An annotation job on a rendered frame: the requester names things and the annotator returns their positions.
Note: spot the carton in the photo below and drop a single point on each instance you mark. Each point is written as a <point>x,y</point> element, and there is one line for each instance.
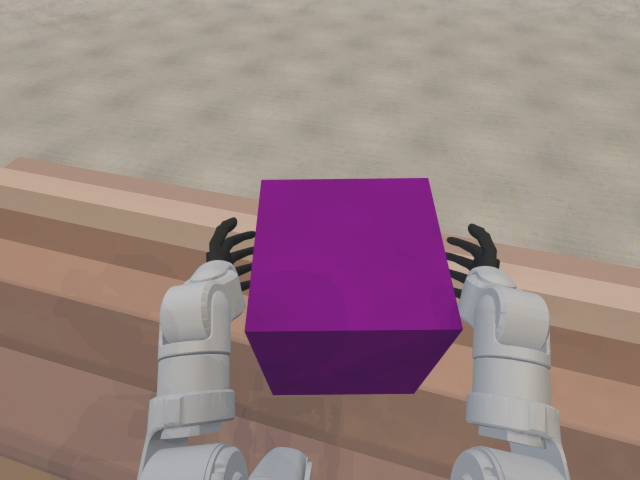
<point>350,289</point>

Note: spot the left robot hand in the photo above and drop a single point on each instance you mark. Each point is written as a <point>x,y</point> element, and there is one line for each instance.
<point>219,248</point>

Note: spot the robot left upper arm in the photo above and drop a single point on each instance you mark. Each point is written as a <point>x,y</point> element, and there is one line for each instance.
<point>218,461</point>

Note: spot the right robot hand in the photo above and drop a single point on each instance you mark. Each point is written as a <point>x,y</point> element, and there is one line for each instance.
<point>483,256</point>

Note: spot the robot right upper arm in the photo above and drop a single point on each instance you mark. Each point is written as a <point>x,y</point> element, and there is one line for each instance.
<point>484,463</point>

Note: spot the robot left forearm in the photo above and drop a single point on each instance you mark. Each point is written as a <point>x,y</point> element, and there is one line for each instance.
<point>193,385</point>

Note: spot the robot right forearm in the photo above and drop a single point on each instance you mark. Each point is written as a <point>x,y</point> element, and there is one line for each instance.
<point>511,392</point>

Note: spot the robot left thigh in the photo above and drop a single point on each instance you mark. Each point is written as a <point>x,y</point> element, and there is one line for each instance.
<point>283,463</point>

